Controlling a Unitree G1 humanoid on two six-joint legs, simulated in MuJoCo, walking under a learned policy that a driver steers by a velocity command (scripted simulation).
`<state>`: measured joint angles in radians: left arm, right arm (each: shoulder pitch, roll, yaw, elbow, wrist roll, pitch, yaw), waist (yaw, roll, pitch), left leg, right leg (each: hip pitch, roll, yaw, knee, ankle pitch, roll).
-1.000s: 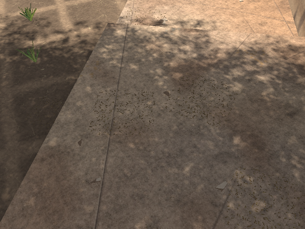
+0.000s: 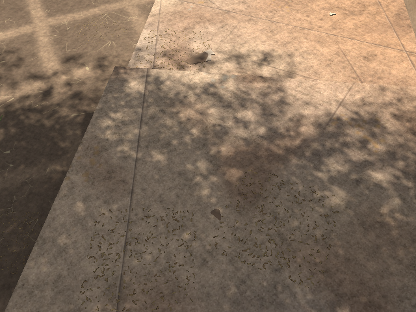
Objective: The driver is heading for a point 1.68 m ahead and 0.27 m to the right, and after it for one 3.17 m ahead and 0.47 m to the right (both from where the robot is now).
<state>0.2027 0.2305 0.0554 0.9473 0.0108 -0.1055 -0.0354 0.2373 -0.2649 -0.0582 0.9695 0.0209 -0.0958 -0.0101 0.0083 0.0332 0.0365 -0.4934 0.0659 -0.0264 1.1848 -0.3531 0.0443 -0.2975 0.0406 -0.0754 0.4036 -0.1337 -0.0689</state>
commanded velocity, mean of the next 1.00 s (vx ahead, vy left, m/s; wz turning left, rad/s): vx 0.08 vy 0.00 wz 0.00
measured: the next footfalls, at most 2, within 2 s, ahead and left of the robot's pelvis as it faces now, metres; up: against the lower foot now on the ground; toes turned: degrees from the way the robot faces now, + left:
left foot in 0.28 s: +0.25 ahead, +0.14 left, +0.00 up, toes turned +1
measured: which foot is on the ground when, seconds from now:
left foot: up 0.00-0.26, down 0.28-1.00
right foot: down 0.00-1.00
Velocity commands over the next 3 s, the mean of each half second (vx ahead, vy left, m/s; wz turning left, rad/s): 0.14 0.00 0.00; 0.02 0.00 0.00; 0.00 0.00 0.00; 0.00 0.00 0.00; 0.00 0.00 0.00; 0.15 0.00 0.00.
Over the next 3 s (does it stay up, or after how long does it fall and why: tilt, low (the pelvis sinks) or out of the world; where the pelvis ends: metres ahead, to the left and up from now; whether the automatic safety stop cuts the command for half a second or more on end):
stays up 0.23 0.05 -0.02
